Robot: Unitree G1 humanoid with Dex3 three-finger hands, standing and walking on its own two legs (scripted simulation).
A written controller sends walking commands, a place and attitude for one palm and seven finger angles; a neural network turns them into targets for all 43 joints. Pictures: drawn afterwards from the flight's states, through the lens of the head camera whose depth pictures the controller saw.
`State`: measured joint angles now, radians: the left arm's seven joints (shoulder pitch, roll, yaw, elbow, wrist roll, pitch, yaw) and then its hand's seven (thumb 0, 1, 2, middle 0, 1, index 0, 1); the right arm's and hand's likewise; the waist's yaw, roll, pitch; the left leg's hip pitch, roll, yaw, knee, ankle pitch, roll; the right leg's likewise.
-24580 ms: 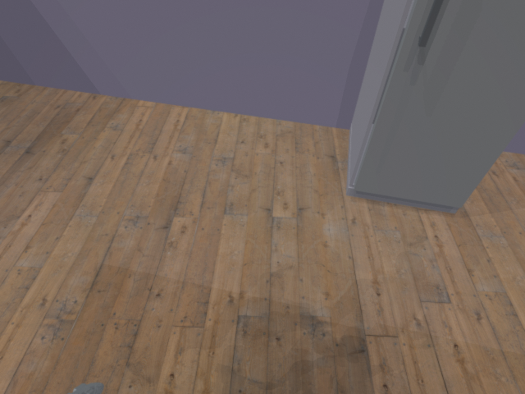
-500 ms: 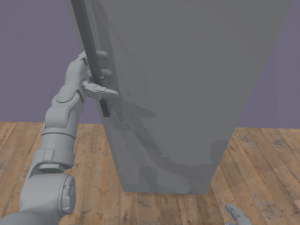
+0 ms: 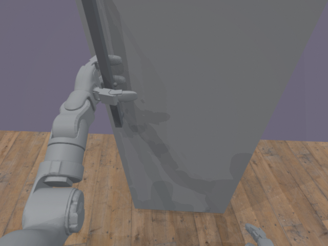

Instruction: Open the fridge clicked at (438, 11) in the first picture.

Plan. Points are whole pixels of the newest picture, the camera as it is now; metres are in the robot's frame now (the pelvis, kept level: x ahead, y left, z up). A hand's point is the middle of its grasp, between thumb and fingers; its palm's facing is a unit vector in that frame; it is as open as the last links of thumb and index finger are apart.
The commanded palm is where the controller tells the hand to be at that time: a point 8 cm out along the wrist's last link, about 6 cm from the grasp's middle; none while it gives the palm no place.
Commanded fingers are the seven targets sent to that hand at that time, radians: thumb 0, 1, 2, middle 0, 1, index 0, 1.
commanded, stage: grip the handle and tug to test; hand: left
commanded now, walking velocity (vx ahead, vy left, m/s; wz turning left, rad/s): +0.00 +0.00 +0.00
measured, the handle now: (107, 65) +0.46 +0.17 +0.24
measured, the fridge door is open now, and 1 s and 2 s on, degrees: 0 0 19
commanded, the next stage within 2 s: pull the door a little, standing still in 1.16 s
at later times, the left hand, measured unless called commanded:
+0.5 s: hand (113, 84) +0.41 +0.15 +0.22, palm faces +0.02 -1.00 +0.00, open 5.4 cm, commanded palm +0.38 +0.20 +0.22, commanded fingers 0.00 0.90 0.90 -0.45 -1.40 -0.45 -1.40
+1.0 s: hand (114, 87) +0.40 +0.14 +0.22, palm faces +0.04 -1.00 -0.01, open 5.8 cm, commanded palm +0.35 +0.19 +0.22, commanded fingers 0.00 0.90 0.90 -0.45 -1.40 -0.45 -1.40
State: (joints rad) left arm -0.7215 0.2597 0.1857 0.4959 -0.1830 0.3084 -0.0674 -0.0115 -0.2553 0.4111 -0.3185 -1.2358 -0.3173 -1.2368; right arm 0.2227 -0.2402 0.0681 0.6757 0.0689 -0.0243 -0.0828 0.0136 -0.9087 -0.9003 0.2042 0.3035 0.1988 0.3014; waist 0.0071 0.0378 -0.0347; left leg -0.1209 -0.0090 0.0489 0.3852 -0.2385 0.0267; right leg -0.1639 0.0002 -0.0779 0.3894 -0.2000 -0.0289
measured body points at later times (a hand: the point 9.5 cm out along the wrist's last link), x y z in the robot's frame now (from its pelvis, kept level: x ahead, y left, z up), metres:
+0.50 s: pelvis +0.00 +0.00 +0.00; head -0.02 -0.01 +0.45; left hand +0.40 +0.20 +0.22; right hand +0.16 -0.23 -0.10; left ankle -0.02 +0.10 -0.74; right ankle +0.01 -0.10 -0.74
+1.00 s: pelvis +0.02 +0.01 +0.00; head -0.01 -0.01 +0.45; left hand +0.40 +0.20 +0.22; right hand +0.18 -0.23 -0.09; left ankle -0.02 +0.10 -0.74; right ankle +0.01 -0.10 -0.74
